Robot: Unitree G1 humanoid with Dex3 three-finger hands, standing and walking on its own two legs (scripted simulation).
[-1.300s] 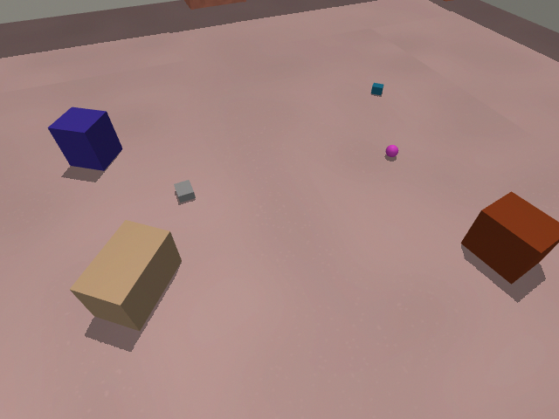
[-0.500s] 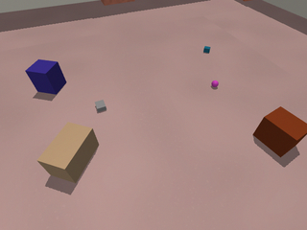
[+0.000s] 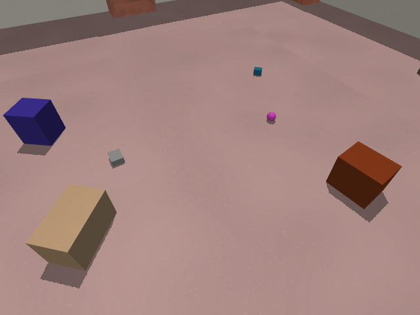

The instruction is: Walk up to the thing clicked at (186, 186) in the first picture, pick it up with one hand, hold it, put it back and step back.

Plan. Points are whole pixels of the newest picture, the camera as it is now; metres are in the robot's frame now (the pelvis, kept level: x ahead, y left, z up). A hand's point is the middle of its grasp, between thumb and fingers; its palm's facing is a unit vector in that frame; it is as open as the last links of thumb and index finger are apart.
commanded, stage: walk up
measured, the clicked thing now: (116, 157) +1.23 +0.66 -0.76
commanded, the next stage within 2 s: none
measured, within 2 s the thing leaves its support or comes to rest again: neither
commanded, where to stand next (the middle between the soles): +1.11 -0.20 m, yaw -11 degrees
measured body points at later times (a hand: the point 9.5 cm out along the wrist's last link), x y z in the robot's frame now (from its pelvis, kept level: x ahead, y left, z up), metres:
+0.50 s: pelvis +0.19 -0.07 -0.01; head +0.19 -0.06 +0.44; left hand +0.23 +0.25 -0.13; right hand +0.26 -0.40 -0.11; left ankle +0.33 +0.06 -0.72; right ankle +0.12 -0.19 -0.74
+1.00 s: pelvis +0.44 -0.09 -0.02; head +0.46 -0.12 +0.43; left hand +0.64 +0.19 -0.11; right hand +0.37 -0.41 -0.14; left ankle +0.35 +0.05 -0.74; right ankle +0.55 -0.23 -0.74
